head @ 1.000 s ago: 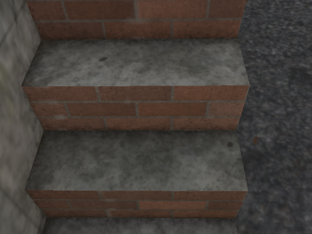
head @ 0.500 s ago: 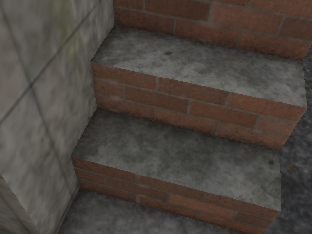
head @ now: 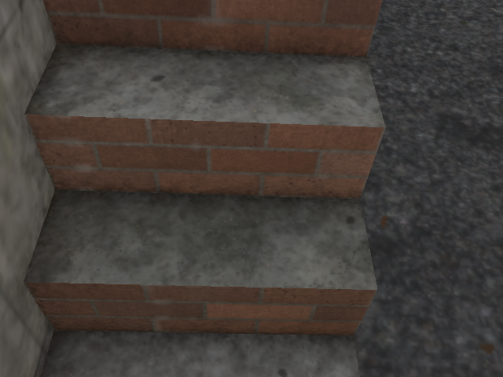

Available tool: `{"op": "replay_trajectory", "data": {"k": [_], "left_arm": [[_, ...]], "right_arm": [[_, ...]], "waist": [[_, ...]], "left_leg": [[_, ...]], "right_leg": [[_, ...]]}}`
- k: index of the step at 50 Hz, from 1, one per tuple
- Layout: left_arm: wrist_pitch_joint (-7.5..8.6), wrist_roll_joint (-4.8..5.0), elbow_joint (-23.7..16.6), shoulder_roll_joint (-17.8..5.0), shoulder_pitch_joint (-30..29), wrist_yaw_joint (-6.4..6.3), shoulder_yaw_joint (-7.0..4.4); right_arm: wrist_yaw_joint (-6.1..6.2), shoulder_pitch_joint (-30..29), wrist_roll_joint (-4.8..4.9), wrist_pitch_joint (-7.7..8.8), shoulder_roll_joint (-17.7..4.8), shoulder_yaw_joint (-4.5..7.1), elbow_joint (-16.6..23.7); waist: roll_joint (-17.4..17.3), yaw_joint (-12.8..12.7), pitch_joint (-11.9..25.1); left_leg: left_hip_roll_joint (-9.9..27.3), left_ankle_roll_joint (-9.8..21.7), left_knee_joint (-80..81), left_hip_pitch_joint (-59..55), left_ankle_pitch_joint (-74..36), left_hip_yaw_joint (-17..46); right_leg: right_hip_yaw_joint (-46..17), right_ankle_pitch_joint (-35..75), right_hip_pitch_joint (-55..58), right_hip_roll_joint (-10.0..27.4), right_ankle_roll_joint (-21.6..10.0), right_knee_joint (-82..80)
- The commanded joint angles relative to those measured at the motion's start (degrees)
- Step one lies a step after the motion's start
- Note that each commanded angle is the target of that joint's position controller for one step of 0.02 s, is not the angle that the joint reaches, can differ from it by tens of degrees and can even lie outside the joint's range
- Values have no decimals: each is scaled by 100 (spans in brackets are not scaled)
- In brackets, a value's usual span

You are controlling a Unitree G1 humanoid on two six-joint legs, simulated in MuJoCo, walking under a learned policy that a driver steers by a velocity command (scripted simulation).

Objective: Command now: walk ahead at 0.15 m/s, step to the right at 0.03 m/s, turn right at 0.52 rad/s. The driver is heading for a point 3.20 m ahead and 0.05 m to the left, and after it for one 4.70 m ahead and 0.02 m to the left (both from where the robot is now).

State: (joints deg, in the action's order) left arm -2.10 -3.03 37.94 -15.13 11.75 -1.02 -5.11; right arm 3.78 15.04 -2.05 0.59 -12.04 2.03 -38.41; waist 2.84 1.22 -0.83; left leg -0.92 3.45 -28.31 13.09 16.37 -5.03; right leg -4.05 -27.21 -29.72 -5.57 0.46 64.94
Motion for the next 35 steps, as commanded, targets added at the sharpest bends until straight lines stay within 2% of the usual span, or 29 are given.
{"op": "replay_trajectory", "data": {"k": [1, 2, 4, 8, 9, 10, 11, 12, 13, 14, 15, 16, 17, 18, 19, 20, 21, 22, 23, 24, 25, 26, 28, 29, 31, 32, 33, 34, 35], "left_arm": [[-8, -13, -418, -334, 85, 153, -88], [-38, 6, -427, -335, -9, 211, -74], [-87, 42, -583, -293, -298, 271, -35], [-185, 90, -931, -73, -801, 355, 143], [-173, 147, -954, -120, -749, 358, 140], [-166, 176, -956, -187, -679, 345, 119], [-128, 178, -962, -233, -651, 322, 96], [-87, 162, -934, -200, -522, 303, 100], [-40, 136, -821, -147, -241, 292, 102], [71, 42, -717, -229, -19, 261, 84], [231, -71, -728, -641, 349, 225, 17], [288, 0, -823, -1324, 768, 126, -92], [265, 100, -749, -1014, 835, 15, -90], [209, 106, -761, -717, 423, -27, 21], [185, 84, -865, -289, -141, -36, 187], [182, 163, -927, -313, -635, -45, 217], [222, 128, -809, -365, -257, 33, 164], [255, 124, -806, -408, -322, 88, 142], [299, 128, -807, -391, -349, 118, 140], [358, 121, -791, -359, -306, 135, 148], [434, 106, -791, -259, -327, 126, 176], [487, 85, -720, -286, -201, 99, 168], [520, 37, -582, -312, 19, 34, 161], [503, 88, -544, -256, 39, -19, 189], [485, 265, -518, -213, -107, -38, 214], [513, 295, -594, -119, -357, -44, 257], [546, 310, -792, 37, -692, -34, 317], [534, 278, -993, 296, -497, 22, 438], [468, 208, -854, -27, -462, 26, 375]], "right_arm": [[0, -413, -54, 164, -596, 146, 482], [15, -261, -50, 171, -620, 155, 429], [14, 83, -15, 161, -704, 186, 297], [-48, 169, 3, 147, -828, 228, 300], [-97, 68, -21, 134, -845, 234, 326], [-115, 72, 1, 120, -883, 250, 306], [-116, 130, -14, 69, -966, 282, 244], [-118, 112, 4, 13, -1020, 296, 222], [-132, 43, 51, -50, -991, 289, 168], [-144, 222, 56, -98, -848, 250, 89], [-180, 107, -6, -152, -554, 160, 267], [-231, -36, -64, -177, -194, 21, 656], [-278, -54, -79, -213, -420, 68, 520], [-327, -143, -37, -228, -513, 96, 457], [-350, -150, -17, -224, -467, 78, 345], [-308, -145, 67, -260, -615, 157, 277], [-442, 428, -128, -141, -634, 116, 97], [-532, 355, -102, -122, -629, 135, 51], [-590, 121, -35, -101, -601, 118, 102], [-629, -109, 23, -73, -502, 78, 150], [-614, -280, 95, -21, -322, 8, 181], [-568, -326, 112, 10, -239, -33, 170], [-457, -260, 77, 50, -223, -55, 163], [-420, 10, 69, 78, -136, -79, 87], [-369, 342, 21, 125, -128, -53, -80], [-365, 438, -42, 161, -202, -24, -109], [-352, 733, -102, 238, -431, 28, -108], [-321, 617, -11, 229, -1106, 229, -58], [-343, 513, 2, 243, -667, 122, -8]], "waist": [[-694, -204, 65], [-779, -71, 179], [-922, 84, 335], [-1301, 230, 302], [-1436, 190, 370], [-1527, 182, 335], [-1522, 204, 353], [-1490, 105, 340], [-1280, -112, 419], [-675, -223, 543], [451, -403, 593], [1325, -429, 678], [731, -580, 802], [473, -320, 337], [271, -51, 139], [610, 178, -228], [580, 147, 798], [797, 144, 586], [729, 62, 277], [555, -15, 76], [358, -68, -83], [268, -128, 8], [323, -228, 253], [507, -145, 443], [295, 80, 320], [49, 159, 232], [-453, 314, 356], [-2056, 33, 239], [-1487, 83, 77]], "left_leg": [[1683, 1044, 1030, -395, -2513, 1185], [1511, 975, 899, -572, -3084, 853], [1509, 922, 781, -916, -3409, 599], [1706, 856, 875, -839, -2487, 400], [1714, 795, 822, -661, -2439, 302], [1721, 722, 774, -541, -2414, 272], [1697, 659, 664, -550, -2353, 200], [1644, 559, 405, -466, -2304, 67], [1490, 416, -76, -248, -2120, -137], [1222, 195, -909, 119, -1692, -488], [802, -133, -2358, 1639, 531, -708], [66, -442, -3070, 2659, 2054, -116], [319, -583, -3748, 2241, 1746, 598], [354, -635, -3994, 2296, 1319, 574], [467, -660, -3663, 1969, 845, 623], [323, -662, -3718, 1549, 892, 442], [236, -547, -3732, 1069, 384, 140], [180, -451, -3559, 1103, 177, 56], [158, -362, -3191, 1174, 30, 54], [143, -286, -2692, 1207, 7, 109], [132, -221, -2026, 1102, 10, 181], [94, -156, -1535, 946, 164, 204], [11, -25, -868, 670, 630, 219], [3, 88, -584, 206, 456, 162], [-173, 206, 313, -440, -129, 120], [-32, 242, 564, -728, -327, 479], [654, 343, 933, -1323, -976, 1565], [1662, 985, 1368, -1291, -1258, 3320], [2010, 1362, 1572, -1126, -1164, 3729]], "right_leg": [[148, 259, -867, 262, 191, 1515], [282, 396, -820, 190, 255, 1342], [406, 429, -760, 184, 302, 735], [650, 168, -15, 395, 149, -1189], [736, 69, 421, 385, 55, -1584], [858, 126, 691, 324, -19, -1998], [989, 136, 860, 269, -71, -2346], [1112, 360, 1129, 228, -132, -2865], [1145, 987, 1654, 156, -224, -3648], [826, 1425, 2262, 162, -221, -4330], [-881, 2125, 3232, 1331, -427, -4650], [-2961, 4152, 3104, 2872, -1380, -4658], [-2801, 3570, 2638, 2859, -1922, -4766], [-2239, 2542, 2158, 2512, -1816, -4802], [-1618, 2065, 1663, 2105, -1461, -4918], [-833, 4747, 1234, 1757, -1332, -4463], [-615, 1766, 1336, 1315, -1133, -5028], [-671, 521, 1271, 1233, -1018, -5309], [-690, 293, 1162, 1250, -981, -5530], [-690, 509, 1289, 1323, -980, -5583], [-557, 1293, 1472, 1369, -979, -5504], [-501, 1853, 1710, 1500, -1032, -5370], [-514, 2503, 2152, 1738, -1200, -5056], [-456, 2902, 2090, 1839, -1314, -4876], [-164, 3036, 1754, 1579, -1161, -4348], [66, 3433, 1488, 1382, -1011, -3820], [328, 2976, 750, 1080, -725, -2828], [757, 1058, -108, 483, -276, -2363], [440, 85, -258, 567, -152, -1999]]}}
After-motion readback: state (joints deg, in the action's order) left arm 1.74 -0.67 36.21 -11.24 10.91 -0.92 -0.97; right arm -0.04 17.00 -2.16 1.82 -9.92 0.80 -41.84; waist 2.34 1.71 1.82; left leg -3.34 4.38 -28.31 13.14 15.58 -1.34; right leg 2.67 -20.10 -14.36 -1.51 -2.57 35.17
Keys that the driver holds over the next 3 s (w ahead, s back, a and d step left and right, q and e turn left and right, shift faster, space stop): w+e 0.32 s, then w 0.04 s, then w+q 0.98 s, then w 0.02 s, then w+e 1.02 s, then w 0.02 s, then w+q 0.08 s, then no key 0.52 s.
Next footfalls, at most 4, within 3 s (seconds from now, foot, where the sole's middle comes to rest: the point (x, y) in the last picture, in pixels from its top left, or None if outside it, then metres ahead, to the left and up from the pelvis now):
0.30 right None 0.02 -0.12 -0.77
0.66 left None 0.07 0.05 -0.77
0.94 right None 0.11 -0.12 -0.77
1.30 left None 0.06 0.07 -0.77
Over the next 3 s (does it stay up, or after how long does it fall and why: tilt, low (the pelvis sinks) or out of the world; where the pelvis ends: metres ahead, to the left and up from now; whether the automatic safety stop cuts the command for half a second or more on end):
stays up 0.08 0.05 0.01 its command is cut before an obstacle from the start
